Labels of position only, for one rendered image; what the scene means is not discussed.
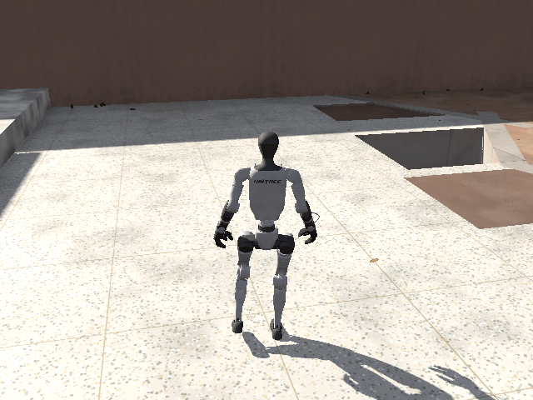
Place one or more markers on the robot right shin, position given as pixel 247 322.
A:
pixel 279 299

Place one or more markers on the right robot hand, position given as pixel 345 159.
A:
pixel 304 232

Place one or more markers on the left robot hand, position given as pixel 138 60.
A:
pixel 218 236

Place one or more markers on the robot right upper arm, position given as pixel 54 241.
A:
pixel 293 176

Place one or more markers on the robot head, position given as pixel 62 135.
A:
pixel 268 144

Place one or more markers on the robot left forearm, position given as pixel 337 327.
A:
pixel 224 219

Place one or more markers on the robot left upper arm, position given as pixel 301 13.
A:
pixel 241 175

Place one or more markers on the robot right forearm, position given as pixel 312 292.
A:
pixel 307 219

